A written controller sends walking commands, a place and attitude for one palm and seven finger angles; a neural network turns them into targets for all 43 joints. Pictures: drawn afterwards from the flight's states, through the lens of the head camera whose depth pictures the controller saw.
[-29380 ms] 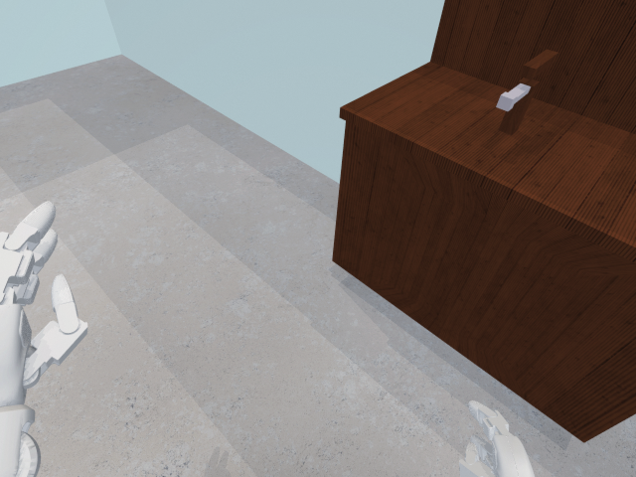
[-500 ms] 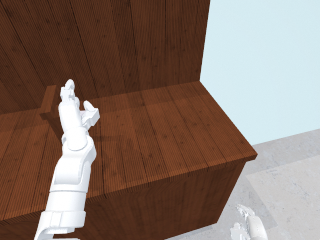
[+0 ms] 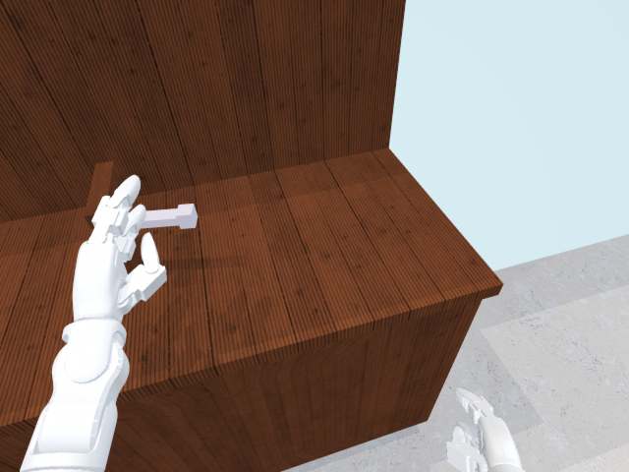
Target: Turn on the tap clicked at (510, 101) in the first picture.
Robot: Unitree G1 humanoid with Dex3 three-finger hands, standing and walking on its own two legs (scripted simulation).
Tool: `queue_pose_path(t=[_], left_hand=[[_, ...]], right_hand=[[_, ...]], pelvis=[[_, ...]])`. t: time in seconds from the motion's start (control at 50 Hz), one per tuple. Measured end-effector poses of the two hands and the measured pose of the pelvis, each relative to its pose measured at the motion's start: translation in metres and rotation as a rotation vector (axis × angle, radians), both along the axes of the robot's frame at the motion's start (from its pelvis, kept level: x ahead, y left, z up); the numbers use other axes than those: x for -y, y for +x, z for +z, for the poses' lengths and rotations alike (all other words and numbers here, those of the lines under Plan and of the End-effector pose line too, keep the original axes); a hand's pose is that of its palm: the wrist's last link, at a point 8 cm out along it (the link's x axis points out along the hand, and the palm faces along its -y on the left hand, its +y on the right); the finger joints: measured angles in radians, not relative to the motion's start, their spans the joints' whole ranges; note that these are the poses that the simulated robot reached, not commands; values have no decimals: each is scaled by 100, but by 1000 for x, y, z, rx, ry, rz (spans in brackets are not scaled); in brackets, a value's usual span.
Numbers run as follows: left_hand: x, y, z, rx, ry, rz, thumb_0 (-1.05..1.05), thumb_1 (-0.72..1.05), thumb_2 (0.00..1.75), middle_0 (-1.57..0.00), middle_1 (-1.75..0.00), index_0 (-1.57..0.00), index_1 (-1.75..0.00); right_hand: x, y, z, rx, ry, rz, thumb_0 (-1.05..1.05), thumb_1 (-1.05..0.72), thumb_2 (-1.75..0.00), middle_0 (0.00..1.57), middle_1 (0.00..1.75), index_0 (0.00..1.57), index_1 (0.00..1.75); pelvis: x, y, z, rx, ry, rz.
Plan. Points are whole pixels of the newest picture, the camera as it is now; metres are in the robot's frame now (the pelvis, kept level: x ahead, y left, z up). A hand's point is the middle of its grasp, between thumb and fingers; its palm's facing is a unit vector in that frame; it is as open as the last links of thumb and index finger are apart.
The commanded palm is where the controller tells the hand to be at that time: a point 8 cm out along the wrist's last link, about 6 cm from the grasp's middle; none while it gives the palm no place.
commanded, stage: draw the hand back beside the body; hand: left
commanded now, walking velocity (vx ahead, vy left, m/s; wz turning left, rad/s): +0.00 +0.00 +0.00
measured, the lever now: (187, 216) +0.46 +0.25 +0.08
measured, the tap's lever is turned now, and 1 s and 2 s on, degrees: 78 78 78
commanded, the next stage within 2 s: step back with the hand held close in 0.82 s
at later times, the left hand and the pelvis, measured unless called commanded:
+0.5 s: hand (97, 324) +0.22 +0.25 +0.15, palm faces +0.37 -0.88 -0.30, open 7.4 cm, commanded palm +0.17 +0.29 +0.16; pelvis +0.01 +0.01 +0.00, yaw +1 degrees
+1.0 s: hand (87, 318) +0.21 +0.25 +0.16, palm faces +0.39 -0.85 -0.35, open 7.4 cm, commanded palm +0.17 +0.29 +0.17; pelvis +0.02 +0.01 +0.00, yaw +1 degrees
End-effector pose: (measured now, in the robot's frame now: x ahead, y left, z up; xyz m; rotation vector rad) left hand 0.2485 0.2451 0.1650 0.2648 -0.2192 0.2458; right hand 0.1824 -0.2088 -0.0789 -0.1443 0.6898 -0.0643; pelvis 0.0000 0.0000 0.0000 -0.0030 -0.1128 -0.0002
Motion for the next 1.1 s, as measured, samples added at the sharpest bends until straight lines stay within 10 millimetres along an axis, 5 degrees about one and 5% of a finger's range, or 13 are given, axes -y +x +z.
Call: queue_pose_path(t=[0.1, 0.24, 0.62, 0.92, 1.1], left_hand=[[-12, -18, -11, -52, 20, 13, 2, 89, 90, -19, -24, -19, -24], [-38, -52, 1, -5, 56, 113, 2, 89, 90, -20, -26, -20, -26], [-51, -82, 0, -44, 103, 161, 2, 89, 90, -21, -30, -21, -30], [-42, -73, -2, -48, 92, 153, 2, 89, 90, -21, -30, -21, -30], [-47, -76, 26, 42, 196, 144, 2, 89, 90, -21, -30, -21, -30]], right_hand=[[-3, 0, 4, 16, 3, -9, 1, -91, -90, 20, 30, 20, 30], [0, 5, 0, -11, -51, 35, 1, -91, -90, 20, 30, 20, 30], [-14, 28, 10, 47, -50, 68, 1, -91, -90, 20, 30, 20, 30], [-9, 24, 3, 28, -47, 61, 1, -91, -90, 20, 30, 20, 30], [1, 17, 4, 18, -55, 27, 1, -91, -90, 20, 30, 20, 30]], pelvis=[[-3, 5, 0, 0, -3, -10], [-9, 9, 0, 8, -9, 9], [-13, 16, -1, -2, -12, 15], [-9, 17, -2, -4, -7, 18], [-8, 8, -3, -61, -11, 6]])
